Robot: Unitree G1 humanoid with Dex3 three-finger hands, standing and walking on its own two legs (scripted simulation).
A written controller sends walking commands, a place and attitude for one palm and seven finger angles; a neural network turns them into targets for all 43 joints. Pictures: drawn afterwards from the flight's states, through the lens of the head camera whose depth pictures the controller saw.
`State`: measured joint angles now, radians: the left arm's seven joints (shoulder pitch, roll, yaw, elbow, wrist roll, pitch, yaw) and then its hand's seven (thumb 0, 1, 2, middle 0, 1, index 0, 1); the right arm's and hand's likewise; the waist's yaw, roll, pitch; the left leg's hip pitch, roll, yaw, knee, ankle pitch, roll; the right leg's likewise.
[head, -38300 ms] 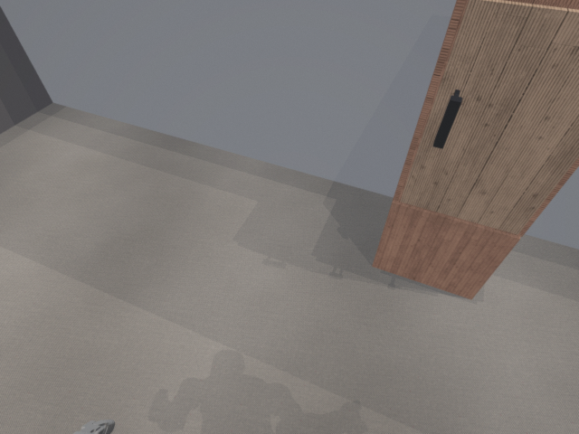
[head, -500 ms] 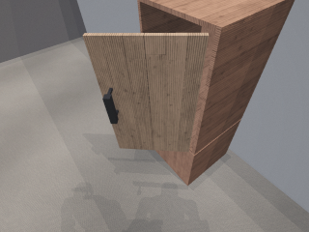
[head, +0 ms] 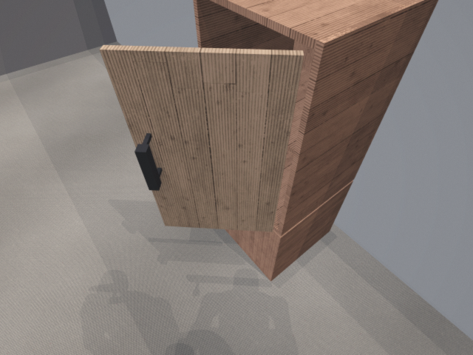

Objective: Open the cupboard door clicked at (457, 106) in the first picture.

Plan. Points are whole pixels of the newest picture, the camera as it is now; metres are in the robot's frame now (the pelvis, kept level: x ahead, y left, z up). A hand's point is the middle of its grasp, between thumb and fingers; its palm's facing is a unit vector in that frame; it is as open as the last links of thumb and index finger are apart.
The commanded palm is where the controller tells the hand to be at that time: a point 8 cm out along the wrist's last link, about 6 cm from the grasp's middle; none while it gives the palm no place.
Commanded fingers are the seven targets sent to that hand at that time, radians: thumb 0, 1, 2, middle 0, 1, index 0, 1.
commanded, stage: look again from close up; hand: left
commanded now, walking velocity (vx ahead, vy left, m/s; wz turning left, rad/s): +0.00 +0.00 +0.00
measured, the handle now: (151, 162) +0.52 +0.23 -0.01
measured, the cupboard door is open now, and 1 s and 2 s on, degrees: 47 47 47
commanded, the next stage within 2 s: raise the hand with hooked fingers in 0.14 s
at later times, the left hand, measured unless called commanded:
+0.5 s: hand (143, 300) +0.21 +0.17 -0.01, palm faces +0.14 -0.99 -0.01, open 7.7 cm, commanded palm +0.12 +0.23 -0.06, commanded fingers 0.00 0.57 0.76 -0.22 -0.51 -0.22 -0.51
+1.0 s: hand (118, 318) +0.19 +0.21 -0.04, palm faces -0.03 -1.00 -0.04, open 10.7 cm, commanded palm +0.15 +0.27 -0.03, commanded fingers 0.00 -0.01 0.51 -0.27 -0.88 -0.27 -0.88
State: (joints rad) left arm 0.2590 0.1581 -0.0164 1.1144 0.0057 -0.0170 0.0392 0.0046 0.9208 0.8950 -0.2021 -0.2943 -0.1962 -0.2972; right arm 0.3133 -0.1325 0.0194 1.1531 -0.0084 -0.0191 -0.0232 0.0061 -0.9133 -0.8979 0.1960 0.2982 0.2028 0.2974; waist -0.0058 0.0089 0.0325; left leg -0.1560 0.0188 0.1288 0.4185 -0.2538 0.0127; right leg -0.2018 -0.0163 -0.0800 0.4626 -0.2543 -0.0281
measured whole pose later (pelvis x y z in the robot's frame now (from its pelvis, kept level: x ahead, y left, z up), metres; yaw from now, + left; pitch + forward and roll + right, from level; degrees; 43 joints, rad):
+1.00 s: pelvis -0.04 +0.00 -0.08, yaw +3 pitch +14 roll -2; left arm 0.26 0.28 0.24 0.11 -0.32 -0.34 -0.41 0.00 0.21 0.60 -0.25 -0.74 -0.25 -0.74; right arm 0.23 -0.19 0.04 0.58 0.04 -0.21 -0.05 0.02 -0.91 -0.90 0.20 0.30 0.21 0.30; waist 0.00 0.04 -0.10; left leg -0.87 0.06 0.02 1.13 -0.50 0.02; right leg -0.84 -0.03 -0.16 1.07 -0.47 -0.05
